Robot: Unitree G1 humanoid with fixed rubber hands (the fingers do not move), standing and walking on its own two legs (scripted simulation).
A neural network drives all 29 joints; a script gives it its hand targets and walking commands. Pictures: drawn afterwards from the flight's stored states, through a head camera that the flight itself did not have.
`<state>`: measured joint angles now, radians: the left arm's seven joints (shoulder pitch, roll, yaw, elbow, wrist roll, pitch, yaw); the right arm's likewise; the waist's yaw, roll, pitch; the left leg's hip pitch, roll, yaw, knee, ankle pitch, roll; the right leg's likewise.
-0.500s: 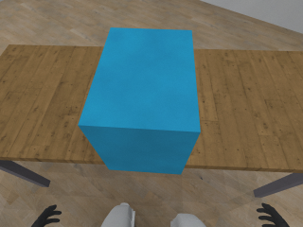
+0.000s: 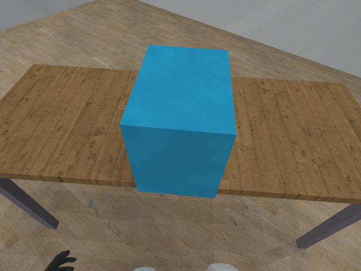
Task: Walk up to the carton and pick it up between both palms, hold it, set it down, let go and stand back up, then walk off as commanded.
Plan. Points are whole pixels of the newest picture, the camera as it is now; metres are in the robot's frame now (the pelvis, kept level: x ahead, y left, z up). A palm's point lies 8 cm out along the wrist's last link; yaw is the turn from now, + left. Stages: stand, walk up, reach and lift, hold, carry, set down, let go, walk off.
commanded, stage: walk up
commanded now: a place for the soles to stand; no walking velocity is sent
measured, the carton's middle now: (181, 121) +0.47 +0.01 +0.04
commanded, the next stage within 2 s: reach and lift in 1.24 s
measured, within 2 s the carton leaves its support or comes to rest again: neither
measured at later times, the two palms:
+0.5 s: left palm out of the picture +0.10 +0.30 -0.11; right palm out of the picture +0.13 -0.32 -0.08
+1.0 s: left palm out of the picture +0.11 +0.30 -0.11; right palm out of the picture +0.13 -0.32 -0.09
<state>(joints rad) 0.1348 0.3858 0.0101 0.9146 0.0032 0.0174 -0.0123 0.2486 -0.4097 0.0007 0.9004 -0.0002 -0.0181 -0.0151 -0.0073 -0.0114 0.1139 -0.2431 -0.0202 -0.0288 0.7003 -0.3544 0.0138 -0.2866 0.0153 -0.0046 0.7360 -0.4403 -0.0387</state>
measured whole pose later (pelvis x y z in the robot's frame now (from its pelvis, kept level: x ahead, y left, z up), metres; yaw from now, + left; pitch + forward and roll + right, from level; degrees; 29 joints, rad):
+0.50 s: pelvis +0.01 -0.01 +0.00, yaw +0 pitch -4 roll +0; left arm 0.13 0.39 0.01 1.01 0.00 -0.01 -0.02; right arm 0.09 -0.40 0.00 0.92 0.00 -0.03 -0.01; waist 0.00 -0.02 0.08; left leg -0.27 -0.02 -0.03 0.69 -0.35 0.01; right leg -0.28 0.01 0.00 0.68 -0.33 -0.01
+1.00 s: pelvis +0.02 -0.01 +0.00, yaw +0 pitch -3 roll +0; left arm 0.13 0.39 0.01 1.02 0.00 -0.04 0.00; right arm 0.13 -0.40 0.00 0.93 0.00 -0.01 0.01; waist 0.00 -0.02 0.06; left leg -0.27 -0.02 -0.03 0.68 -0.37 0.01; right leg -0.28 0.01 0.01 0.67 -0.35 -0.01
